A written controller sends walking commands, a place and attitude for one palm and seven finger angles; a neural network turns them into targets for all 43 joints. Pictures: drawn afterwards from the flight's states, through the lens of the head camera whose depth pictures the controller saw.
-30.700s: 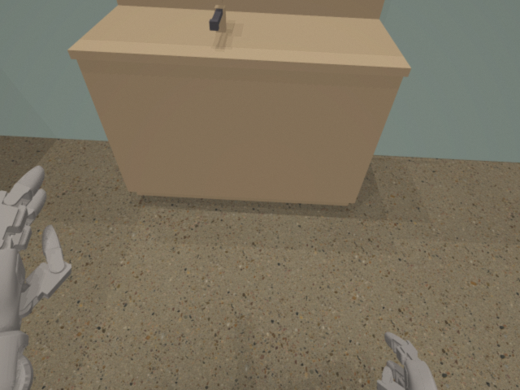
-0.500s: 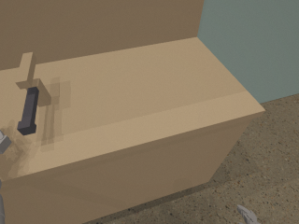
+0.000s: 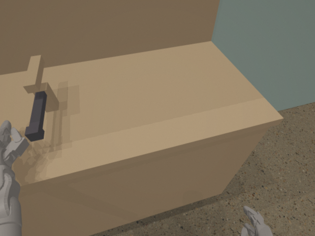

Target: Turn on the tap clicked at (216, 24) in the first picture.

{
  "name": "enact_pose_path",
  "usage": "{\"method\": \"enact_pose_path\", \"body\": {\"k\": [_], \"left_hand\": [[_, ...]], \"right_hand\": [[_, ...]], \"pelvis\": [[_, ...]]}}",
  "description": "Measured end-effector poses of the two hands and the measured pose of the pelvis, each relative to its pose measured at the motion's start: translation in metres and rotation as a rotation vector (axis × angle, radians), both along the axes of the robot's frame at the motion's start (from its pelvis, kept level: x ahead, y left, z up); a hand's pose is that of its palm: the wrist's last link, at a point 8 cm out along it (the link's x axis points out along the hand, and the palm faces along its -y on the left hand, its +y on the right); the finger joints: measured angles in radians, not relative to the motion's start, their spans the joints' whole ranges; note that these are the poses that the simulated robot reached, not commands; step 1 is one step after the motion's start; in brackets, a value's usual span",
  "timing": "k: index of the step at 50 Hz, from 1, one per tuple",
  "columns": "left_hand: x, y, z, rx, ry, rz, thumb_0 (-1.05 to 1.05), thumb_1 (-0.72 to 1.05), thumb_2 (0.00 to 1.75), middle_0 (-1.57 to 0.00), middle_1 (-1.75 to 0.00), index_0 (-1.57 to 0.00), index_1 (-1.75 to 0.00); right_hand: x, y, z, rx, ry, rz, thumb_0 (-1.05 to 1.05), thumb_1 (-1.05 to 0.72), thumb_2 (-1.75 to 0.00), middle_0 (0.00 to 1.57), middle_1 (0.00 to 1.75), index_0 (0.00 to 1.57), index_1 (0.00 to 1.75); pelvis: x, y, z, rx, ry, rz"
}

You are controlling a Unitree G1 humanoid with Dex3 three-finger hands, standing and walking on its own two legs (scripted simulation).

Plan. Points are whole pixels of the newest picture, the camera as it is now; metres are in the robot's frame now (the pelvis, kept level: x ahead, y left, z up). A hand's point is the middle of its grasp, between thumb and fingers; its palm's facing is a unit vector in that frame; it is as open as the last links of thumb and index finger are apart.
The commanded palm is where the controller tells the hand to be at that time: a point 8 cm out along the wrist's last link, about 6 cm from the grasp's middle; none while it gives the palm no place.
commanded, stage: push the lever round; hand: left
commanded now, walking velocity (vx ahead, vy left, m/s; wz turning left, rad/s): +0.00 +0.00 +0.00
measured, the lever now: (35, 133) +0.31 +0.32 +0.11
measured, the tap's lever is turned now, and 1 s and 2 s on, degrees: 0 16 46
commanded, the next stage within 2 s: none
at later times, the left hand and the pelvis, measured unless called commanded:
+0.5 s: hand (36, 144) +0.29 +0.30 +0.11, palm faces +0.61 -0.79 -0.07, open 7.7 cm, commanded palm +0.24 +0.33 +0.10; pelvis +0.00 -0.01 +0.00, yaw +1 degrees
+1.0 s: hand (55, 139) +0.30 +0.26 +0.11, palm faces +0.68 -0.74 -0.03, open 7.6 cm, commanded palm +0.26 +0.29 +0.10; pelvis -0.02 -0.02 +0.00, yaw +1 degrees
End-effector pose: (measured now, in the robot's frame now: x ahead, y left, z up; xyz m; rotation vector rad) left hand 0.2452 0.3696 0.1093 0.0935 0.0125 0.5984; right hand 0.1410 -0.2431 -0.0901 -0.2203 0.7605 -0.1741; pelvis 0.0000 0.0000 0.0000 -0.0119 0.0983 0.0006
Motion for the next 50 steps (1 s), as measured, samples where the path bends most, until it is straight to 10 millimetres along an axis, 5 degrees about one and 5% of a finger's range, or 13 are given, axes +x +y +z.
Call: {"method": "enact_pose_path", "body": {"k": [27,50], "left_hand": [[-0.009,-0.041,0.001,-0.012,-0.023,0.061,0.03,0.93,0.91,-0.15,-0.15,-0.15,-0.15],[0.004,-0.079,-0.001,-0.046,-0.045,0.142,0.02,0.94,0.92,-0.15,-0.15,-0.15,-0.15]], "right_hand": [[0.009,-0.008,-0.002,0.007,-0.014,0.027,0.02,-0.91,-0.90,0.20,0.30,0.20,0.30],[0.005,-0.007,-0.004,0.011,0.002,0.043,0.02,-0.91,-0.90,0.20,0.30,0.20,0.30]], "pelvis": [[-0.005,-0.012,0.001,0.008,-0.031,0.014],[-0.018,-0.017,0.000,0.013,-0.045,0.019]]}}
